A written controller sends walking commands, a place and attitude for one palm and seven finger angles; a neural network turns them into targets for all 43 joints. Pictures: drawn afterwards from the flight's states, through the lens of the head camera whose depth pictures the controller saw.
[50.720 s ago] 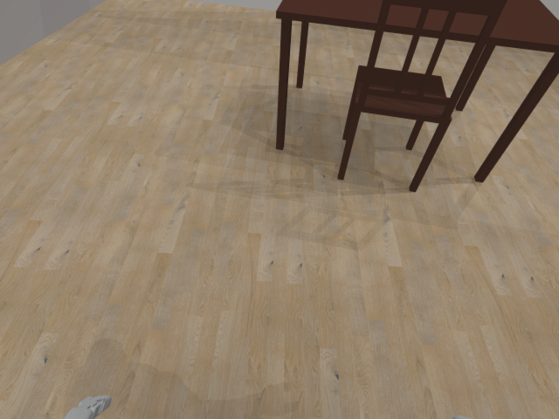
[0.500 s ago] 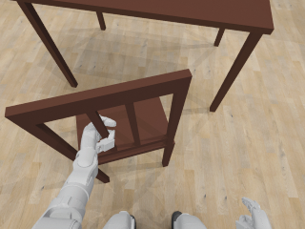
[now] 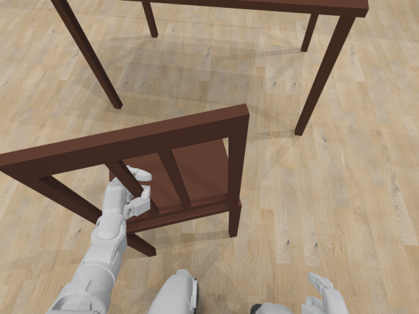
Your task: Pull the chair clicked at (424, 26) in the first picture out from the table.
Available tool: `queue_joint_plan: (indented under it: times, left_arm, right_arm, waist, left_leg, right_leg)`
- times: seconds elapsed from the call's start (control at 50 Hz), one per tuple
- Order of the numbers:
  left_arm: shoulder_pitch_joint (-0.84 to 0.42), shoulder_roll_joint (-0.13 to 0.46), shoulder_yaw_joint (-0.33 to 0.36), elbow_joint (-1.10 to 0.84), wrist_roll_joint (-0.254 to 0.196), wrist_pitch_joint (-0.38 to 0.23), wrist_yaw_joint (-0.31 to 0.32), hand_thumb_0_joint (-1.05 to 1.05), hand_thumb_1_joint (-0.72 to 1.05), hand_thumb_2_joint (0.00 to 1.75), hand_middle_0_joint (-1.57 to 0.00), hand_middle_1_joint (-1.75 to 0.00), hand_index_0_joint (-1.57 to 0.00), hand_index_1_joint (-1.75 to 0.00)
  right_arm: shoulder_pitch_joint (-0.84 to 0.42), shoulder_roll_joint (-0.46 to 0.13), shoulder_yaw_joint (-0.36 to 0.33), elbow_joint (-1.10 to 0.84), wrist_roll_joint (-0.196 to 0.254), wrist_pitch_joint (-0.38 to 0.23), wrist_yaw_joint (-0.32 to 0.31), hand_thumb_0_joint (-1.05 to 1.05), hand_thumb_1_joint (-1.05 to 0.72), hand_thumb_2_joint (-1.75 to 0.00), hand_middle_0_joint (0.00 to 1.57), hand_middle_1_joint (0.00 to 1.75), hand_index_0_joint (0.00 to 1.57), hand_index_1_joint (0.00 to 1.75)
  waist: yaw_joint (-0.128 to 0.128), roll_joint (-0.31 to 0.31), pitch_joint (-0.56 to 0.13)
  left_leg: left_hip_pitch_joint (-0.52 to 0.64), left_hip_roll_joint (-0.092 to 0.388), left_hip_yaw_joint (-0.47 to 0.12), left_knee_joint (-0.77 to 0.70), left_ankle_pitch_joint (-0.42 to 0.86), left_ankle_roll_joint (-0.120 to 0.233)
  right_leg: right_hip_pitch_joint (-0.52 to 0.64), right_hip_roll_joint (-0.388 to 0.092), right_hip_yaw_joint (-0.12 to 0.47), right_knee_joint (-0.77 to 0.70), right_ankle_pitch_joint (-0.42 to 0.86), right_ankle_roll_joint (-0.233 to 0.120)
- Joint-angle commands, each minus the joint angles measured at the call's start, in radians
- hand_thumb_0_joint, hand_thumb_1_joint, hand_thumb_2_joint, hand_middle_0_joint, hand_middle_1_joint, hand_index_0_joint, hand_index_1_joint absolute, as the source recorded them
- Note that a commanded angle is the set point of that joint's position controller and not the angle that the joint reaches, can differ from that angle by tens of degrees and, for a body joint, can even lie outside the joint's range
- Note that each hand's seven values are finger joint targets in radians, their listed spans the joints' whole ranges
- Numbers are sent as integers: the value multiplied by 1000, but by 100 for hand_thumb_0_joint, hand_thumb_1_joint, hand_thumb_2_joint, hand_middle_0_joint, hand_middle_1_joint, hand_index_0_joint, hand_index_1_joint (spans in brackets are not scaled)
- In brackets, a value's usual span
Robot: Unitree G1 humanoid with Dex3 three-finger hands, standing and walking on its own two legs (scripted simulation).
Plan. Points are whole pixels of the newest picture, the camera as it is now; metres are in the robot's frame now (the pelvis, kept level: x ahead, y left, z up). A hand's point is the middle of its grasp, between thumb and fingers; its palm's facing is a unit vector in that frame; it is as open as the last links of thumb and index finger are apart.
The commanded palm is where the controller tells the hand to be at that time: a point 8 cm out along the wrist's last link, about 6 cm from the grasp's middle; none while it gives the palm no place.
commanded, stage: stop walking, hand still on the chair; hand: left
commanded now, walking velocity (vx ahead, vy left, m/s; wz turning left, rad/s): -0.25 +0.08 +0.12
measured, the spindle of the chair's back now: (137, 191) +0.35 +0.19 -0.07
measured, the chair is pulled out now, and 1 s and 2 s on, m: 0.56 0.69 0.69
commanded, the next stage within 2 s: open the thumb and straighten the fingers in 1.00 s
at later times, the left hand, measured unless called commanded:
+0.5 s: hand (133, 255) +0.22 +0.17 -0.05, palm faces +0.07 -0.98 -0.16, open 5.2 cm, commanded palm +0.20 +0.22 -0.04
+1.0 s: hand (133, 264) +0.20 +0.17 -0.05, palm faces +0.11 -0.98 -0.18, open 5.4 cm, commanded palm +0.17 +0.21 -0.04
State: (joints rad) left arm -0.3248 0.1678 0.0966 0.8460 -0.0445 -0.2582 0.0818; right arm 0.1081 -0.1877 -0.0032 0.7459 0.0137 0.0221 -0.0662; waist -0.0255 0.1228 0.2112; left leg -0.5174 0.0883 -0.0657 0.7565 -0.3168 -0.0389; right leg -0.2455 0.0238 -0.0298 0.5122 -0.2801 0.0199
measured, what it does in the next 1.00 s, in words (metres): steps on the spot: left foot, then right foot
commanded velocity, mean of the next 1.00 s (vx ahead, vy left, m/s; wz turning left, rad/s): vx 0.07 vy -0.01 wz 0.01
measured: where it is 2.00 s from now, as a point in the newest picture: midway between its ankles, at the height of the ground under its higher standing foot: outside the picture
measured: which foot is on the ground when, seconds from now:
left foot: up 0.00-0.18, down 0.20-1.00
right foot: down 0.00-0.26, up 0.28-0.42, down 0.44-1.00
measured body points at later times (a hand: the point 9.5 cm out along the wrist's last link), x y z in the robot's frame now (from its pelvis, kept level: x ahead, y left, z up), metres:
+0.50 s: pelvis -0.09 +0.02 +0.01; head -0.04 +0.02 +0.45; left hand +0.21 +0.22 -0.04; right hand +0.03 -0.20 -0.12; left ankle -0.09 +0.12 -0.73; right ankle -0.09 -0.11 -0.73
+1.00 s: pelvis -0.08 +0.00 +0.01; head -0.06 +0.00 +0.46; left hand +0.19 +0.22 -0.04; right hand +0.05 -0.27 -0.10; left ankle -0.09 +0.12 -0.73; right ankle -0.09 -0.11 -0.73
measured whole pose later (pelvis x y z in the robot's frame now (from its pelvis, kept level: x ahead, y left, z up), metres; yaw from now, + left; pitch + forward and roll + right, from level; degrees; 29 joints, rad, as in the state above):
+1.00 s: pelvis -0.08 +0.00 +0.01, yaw +2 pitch -1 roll -1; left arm -0.18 0.17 0.02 0.84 -0.04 -0.16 0.10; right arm 0.20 -0.26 -0.02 0.71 0.03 0.03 -0.11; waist -0.03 0.01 0.06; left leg -0.20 0.04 0.06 0.48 -0.26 -0.01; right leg -0.17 0.00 -0.04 0.45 -0.26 -0.01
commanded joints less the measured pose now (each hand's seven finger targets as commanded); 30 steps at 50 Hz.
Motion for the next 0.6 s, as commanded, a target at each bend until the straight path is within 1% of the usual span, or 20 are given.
queue_joint_plan:
  times: [0.0,0.02,0.04,0.06,0.08,0.1,0.14,0.16,0.18,0.22,0.24,0.26,0.28,0.32,0.38,0.44,0.48,0.54,0.56,0.58]
  left_arm:
    - [-187,187,7,-109,53,-6,17,0,90,90,-50,-145,-50,-145]
    - [-194,195,16,-94,54,-7,26,0,90,90,-50,-145,-50,-145]
    - [-196,220,39,-63,53,-9,34,0,90,90,-50,-145,-50,-145]
    - [-212,244,47,-56,57,-1,41,0,90,90,-50,-145,-50,-145]
    - [-202,227,43,-25,51,3,46,0,90,90,-50,-145,-50,-145]
    - [-256,232,30,-235,42,-8,46,0,90,90,-50,-145,-50,-145]
    - [-242,180,-8,-245,32,16,47,0,90,90,-50,-145,-50,-145]
    - [-233,167,-28,-246,27,36,48,0,90,90,-50,-145,-50,-145]
    - [-254,150,-44,-290,20,47,46,0,90,90,-50,-145,-50,-145]
    - [-266,104,-74,-316,17,64,38,0,90,90,-50,-145,-50,-145]
    - [-283,76,-100,-323,20,64,33,0,90,90,-50,-145,-50,-145]
    - [-314,87,-98,-362,24,64,29,0,90,90,-50,-145,-50,-145]
    - [-301,98,-87,-340,42,72,33,0,90,90,-50,-145,-50,-145]
    - [-289,81,-94,-297,30,83,32,0,90,90,-50,-145,-50,-145]
    - [-251,79,-103,-244,31,85,19,0,90,90,-50,-145,-50,-145]
    - [-242,85,-115,-234,39,75,20,0,90,90,-50,-145,-50,-145]
    - [-203,113,-82,-183,33,88,26,0,90,90,-50,-145,-50,-145]
    - [-183,84,-102,-191,32,76,26,0,90,90,-50,-145,-50,-145]
    - [-152,103,-89,-177,31,76,26,0,90,90,-50,-145,-50,-145]
    - [-135,109,-80,-170,34,74,28,0,90,90,-50,-145,-50,-145]
  right_arm:
    - [-3,-149,-45,-137,8,-43,-28,0,-90,-90,20,30,20,30]
    - [7,-136,-27,-130,8,-38,-27,0,-90,-90,20,30,20,30]
    - [14,-141,-25,-132,10,-35,-31,0,-90,-90,20,30,20,30]
    - [19,-159,-30,-133,16,-30,-35,0,-90,-90,20,30,20,30]
    - [39,-162,-35,-130,17,-29,-43,0,-90,-90,20,30,20,30]
    - [38,-161,-41,-167,20,-32,-47,0,-90,-90,20,30,20,30]
    - [74,-165,-47,-162,17,-32,-62,0,-90,-90,20,30,20,30]
    - [83,-168,-53,-162,21,-29,-65,0,-90,-90,20,30,20,30]
    - [92,-177,-59,-169,15,-27,-68,0,-90,-90,20,30,20,30]
    - [103,-201,-67,-188,15,-24,-61,0,-90,-90,20,30,20,30]
    - [75,-169,-47,-192,9,-27,-50,0,-90,-90,20,30,20,30]
    - [69,-160,-48,-185,-5,-33,-36,0,-90,-90,20,30,20,30]
    - [76,-164,-48,-179,-1,-34,-24,0,-90,-90,20,30,20,30]
    - [115,-183,-57,-172,9,-28,-6,0,-90,-90,20,30,20,30]
    - [134,-192,-46,-170,15,-31,-2,0,-90,-90,20,30,20,30]
    - [116,-170,-32,-160,8,-43,-11,0,-90,-90,20,30,20,30]
    - [125,-187,-44,-146,17,-39,-18,0,-90,-90,20,30,20,30]
    - [107,-165,-32,-143,8,-44,-28,0,-90,-90,20,30,20,30]
    - [104,-168,-32,-136,7,-47,-32,0,-90,-90,20,30,20,30]
    - [106,-162,-29,-131,5,-47,-32,0,-90,-90,20,30,20,30]
  waist:
    - [17,-296,-447]
    - [11,-243,-450]
    - [17,-237,-443]
    - [18,-240,-428]
    - [25,-276,-427]
    - [26,-280,-455]
    - [9,-289,-463]
    - [0,-249,-448]
    - [1,-189,-447]
    - [19,38,-453]
    - [8,201,-456]
    - [1,276,-470]
    - [7,202,-431]
    - [4,76,-415]
    - [3,14,-416]
    - [-13,16,-404]
    - [-6,-128,-386]
    - [-4,-105,-383]
    - [-1,-65,-363]
    - [3,-73,-364]
  left_leg:
    - [26,-62,-39,307,-157,-4]
    - [26,-67,-17,241,-154,-1]
    - [33,-72,6,184,-157,2]
    - [53,-67,18,114,-151,6]
    - [67,-63,27,33,-141,4]
    - [118,-64,38,-46,-113,14]
    - [225,-55,71,-240,40,20]
    - [301,-46,79,-337,151,24]
    - [367,-8,75,-416,234,35]
    - [459,134,-63,-410,465,116]
    - [520,156,-132,-371,600,154]
    - [540,179,-193,-390,615,187]
    - [477,183,-177,-393,515,199]
    - [471,147,-134,-339,434,174]
    - [456,100,-79,-276,330,126]
    - [408,78,-72,-301,199,109]
    - [377,74,-66,-339,156,93]
    - [407,69,-42,-334,196,98]
    - [403,66,-35,-339,208,99]
    - [399,64,-33,-332,221,98]
  right_leg:
    - [198,-368,171,-35,780,-179]
    - [246,-345,132,-13,811,-156]
    - [273,-337,126,-1,856,-138]
    - [285,-346,126,3,877,-134]
    - [300,-351,146,7,905,-139]
    - [318,-352,160,12,887,-139]
    - [287,-341,154,17,732,-124]
    - [247,-322,150,29,627,-104]
    - [211,-285,131,61,513,-79]
    - [88,-125,30,148,207,-14]
    - [-31,-91,-10,211,-17,-7]
    - [-78,-76,-4,271,-215,-9]
    - [-59,-69,5,291,-227,-17]
    - [-14,-63,-9,126,-148,-23]
    - [82,-54,-25,-133,7,-22]
    - [109,-97,27,-163,41,-55]
    - [113,-80,39,-117,40,-53]
    - [72,-95,49,-91,78,-50]
    - [60,-95,50,-106,84,-46]
    - [67,-99,60,-110,100,-46]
